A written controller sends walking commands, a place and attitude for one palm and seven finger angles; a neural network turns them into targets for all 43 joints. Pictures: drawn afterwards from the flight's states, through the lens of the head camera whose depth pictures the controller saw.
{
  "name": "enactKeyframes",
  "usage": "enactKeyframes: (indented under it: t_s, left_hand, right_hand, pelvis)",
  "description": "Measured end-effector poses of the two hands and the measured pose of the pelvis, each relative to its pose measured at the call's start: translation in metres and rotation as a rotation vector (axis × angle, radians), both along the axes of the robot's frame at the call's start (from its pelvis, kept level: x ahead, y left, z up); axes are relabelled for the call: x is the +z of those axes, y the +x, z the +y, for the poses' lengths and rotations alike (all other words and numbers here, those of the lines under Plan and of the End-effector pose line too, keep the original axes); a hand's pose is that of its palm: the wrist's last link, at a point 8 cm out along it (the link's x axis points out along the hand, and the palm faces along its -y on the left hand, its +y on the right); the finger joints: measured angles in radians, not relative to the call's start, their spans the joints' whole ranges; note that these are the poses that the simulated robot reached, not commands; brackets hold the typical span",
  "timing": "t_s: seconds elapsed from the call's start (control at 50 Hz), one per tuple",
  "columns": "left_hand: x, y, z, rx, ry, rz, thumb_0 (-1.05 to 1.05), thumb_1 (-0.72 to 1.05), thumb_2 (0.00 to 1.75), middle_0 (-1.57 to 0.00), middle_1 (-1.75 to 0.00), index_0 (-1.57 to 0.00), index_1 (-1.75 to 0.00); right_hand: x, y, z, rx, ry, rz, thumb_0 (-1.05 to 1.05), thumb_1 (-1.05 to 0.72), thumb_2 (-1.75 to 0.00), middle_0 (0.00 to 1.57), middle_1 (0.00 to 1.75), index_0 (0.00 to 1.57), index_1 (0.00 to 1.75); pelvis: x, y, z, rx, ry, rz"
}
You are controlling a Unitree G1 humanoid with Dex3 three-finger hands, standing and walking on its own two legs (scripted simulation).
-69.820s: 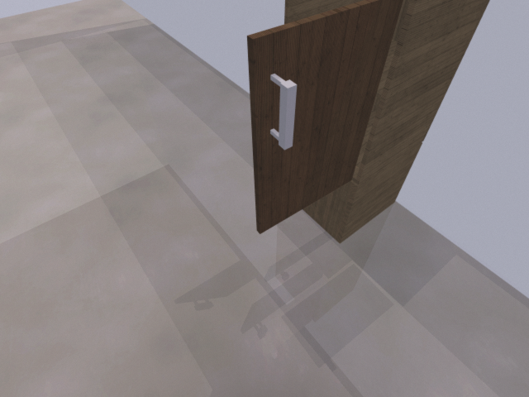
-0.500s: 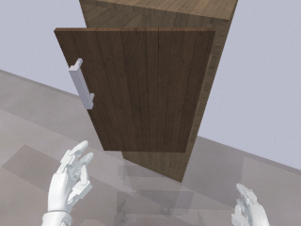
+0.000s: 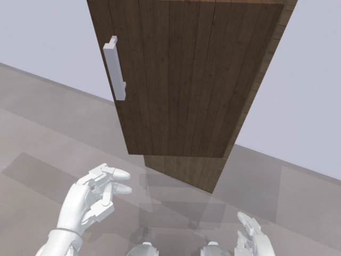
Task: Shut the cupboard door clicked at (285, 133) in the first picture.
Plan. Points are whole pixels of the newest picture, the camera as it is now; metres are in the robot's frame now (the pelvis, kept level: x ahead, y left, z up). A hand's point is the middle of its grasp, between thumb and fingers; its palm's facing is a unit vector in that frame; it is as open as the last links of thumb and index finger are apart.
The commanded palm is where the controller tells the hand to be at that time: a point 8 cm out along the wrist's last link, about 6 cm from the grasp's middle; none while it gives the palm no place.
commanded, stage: raise the hand and make a fist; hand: left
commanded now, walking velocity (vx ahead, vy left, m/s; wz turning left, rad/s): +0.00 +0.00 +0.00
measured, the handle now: (117, 69) +0.51 +0.17 +0.17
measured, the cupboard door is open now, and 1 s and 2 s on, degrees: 22 22 22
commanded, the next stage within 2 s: bring the fist close to the handle in 1.14 s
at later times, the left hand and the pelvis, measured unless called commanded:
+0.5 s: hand (81, 172) +0.24 +0.18 +0.14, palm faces +0.13 -0.99 -0.09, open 3.1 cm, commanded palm +0.21 +0.21 +0.14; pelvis +0.03 -0.02 +0.03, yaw +1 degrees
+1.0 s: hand (100, 162) +0.26 +0.15 +0.15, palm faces -0.01 -1.00 -0.04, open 3.1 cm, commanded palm +0.23 +0.20 +0.16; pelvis +0.04 -0.04 +0.05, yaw +1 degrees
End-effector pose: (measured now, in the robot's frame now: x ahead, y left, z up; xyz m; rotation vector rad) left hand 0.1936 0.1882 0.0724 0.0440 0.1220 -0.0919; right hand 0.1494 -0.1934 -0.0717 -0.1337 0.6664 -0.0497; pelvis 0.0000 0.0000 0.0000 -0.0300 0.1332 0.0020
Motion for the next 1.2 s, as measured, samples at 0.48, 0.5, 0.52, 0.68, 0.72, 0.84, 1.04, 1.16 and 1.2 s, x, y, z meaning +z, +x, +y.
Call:
enactKeyframes:
  t_s: [0.48,0.5,0.52,0.68,0.72,0.84,1.04,1.16,1.2]
  left_hand:
    - [0.066,0.017,0.039,0.202,0.052,-0.168,0.02,0.90,0.90,-1.18,-1.37,-1.18,-1.36]
    - [0.073,0.018,0.040,0.214,0.054,-0.201,0.02,0.90,0.90,-1.19,-1.39,-1.20,-1.38]
    - [0.079,0.020,0.040,0.215,0.054,-0.228,0.02,0.90,0.90,-1.21,-1.40,-1.21,-1.40]
    - [0.077,0.038,0.015,0.077,0.036,-0.103,0.02,0.90,0.90,-1.28,-1.48,-1.28,-1.47]
    - [0.078,0.041,0.019,0.092,0.036,-0.089,0.02,0.90,0.90,-1.28,-1.49,-1.29,-1.48]
    - [0.106,0.047,0.034,0.187,0.036,-0.225,0.02,0.90,0.90,-1.29,-1.50,-1.30,-1.49]
    - [0.075,0.041,0.016,0.097,-0.001,-0.078,0.02,0.90,0.90,-1.30,-1.50,-1.30,-1.49]
    - [0.096,0.035,0.035,0.192,0.023,-0.222,0.02,0.90,0.90,-1.30,-1.50,-1.30,-1.49]
    - [0.100,0.035,0.036,0.181,0.027,-0.239,0.02,0.90,0.90,-1.30,-1.50,-1.30,-1.50]
  right_hand:
    - [0.054,0.065,-0.039,0.035,-0.082,-0.178,0.02,-0.91,-0.90,0.20,0.30,0.21,0.30]
    - [0.054,0.068,-0.039,0.052,-0.078,-0.177,0.02,-0.91,-0.90,0.20,0.30,0.21,0.30]
    - [0.053,0.070,-0.038,0.066,-0.074,-0.176,0.02,-0.91,-0.90,0.20,0.30,0.21,0.30]
    - [0.048,0.071,-0.051,0.054,-0.055,-0.136,0.02,-0.90,-0.90,0.20,0.30,0.21,0.30]
    - [0.049,0.068,-0.057,0.038,-0.062,-0.126,0.02,-0.90,-0.90,0.20,0.30,0.21,0.30]
    - [0.050,0.061,-0.072,0.027,-0.082,-0.108,0.02,-0.90,-0.90,0.20,0.30,0.21,0.30]
    - [0.057,0.054,-0.077,-0.010,-0.101,-0.120,0.02,-0.91,-0.90,0.20,0.30,0.21,0.30]
    - [0.059,0.051,-0.066,0.018,-0.098,-0.126,0.02,-0.91,-0.90,0.20,0.30,0.21,0.30]
    - [0.058,0.051,-0.061,0.029,-0.090,-0.128,0.02,-0.91,-0.90,0.20,0.30,0.21,0.30]
  pelvis:
    - [0.026,0.031,-0.020,0.018,0.007,-0.048]
    - [0.027,0.033,-0.022,0.023,0.006,-0.050]
    - [0.028,0.033,-0.024,0.027,0.005,-0.053]
    - [0.037,0.039,-0.034,0.027,0.018,-0.070]
    - [0.039,0.040,-0.037,0.023,0.022,-0.075]
    - [0.044,0.041,-0.042,0.026,0.025,-0.092]
    - [0.046,0.035,-0.038,0.009,0.031,-0.104]
    - [0.046,0.032,-0.035,0.018,0.024,-0.118]
    - [0.046,0.031,-0.032,0.021,0.021,-0.122]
